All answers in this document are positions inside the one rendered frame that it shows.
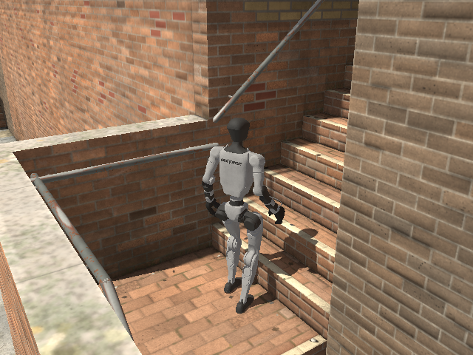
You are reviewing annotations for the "right robot upper arm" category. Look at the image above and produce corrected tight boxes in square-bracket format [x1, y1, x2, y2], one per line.
[248, 152, 265, 196]

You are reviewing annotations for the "robot left thigh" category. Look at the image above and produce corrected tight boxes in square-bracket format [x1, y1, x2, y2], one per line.
[215, 202, 242, 250]

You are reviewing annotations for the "right robot forearm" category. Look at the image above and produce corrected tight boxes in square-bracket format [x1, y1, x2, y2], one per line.
[259, 186, 280, 214]

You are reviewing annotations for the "robot left hand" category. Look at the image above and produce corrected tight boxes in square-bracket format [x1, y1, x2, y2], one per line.
[205, 198, 220, 217]

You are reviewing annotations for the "robot left shin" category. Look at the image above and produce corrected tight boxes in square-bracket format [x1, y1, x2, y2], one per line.
[226, 237, 241, 284]

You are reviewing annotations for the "left robot upper arm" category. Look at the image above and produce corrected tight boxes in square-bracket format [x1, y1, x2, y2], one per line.
[203, 146, 225, 185]

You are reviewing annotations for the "robot right hand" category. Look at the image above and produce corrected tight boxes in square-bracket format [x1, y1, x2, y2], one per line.
[268, 206, 285, 224]

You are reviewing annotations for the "left robot forearm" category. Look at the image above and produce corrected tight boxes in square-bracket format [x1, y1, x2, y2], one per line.
[202, 175, 214, 203]

